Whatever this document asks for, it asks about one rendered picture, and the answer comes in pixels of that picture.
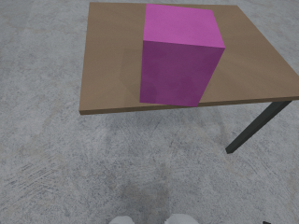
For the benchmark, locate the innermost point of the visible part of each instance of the right robot thigh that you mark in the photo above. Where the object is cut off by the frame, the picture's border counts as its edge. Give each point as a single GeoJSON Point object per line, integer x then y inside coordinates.
{"type": "Point", "coordinates": [180, 219]}

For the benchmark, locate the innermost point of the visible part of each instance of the carton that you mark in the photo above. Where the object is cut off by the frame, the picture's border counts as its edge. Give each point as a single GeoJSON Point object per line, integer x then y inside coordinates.
{"type": "Point", "coordinates": [182, 47]}

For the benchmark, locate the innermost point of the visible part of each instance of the table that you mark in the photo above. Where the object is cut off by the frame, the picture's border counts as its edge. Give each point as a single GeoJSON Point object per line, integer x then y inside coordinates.
{"type": "Point", "coordinates": [250, 70]}

